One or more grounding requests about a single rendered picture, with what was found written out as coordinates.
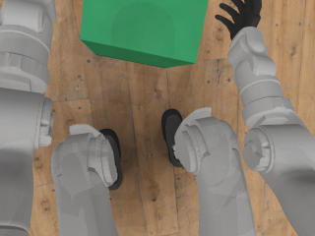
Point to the right robot thigh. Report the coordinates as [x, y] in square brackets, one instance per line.
[224, 202]

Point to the right robot forearm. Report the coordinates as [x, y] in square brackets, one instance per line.
[254, 73]

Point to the robot left foot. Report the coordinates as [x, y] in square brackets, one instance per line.
[111, 136]

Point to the robot right hand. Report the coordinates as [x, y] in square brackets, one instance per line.
[248, 16]

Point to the robot left upper arm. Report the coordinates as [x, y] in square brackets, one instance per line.
[26, 123]

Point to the robot right upper arm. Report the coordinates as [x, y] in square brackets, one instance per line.
[284, 155]

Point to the carton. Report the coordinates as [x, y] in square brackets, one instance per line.
[160, 33]

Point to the left robot forearm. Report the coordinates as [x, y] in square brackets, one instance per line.
[26, 30]

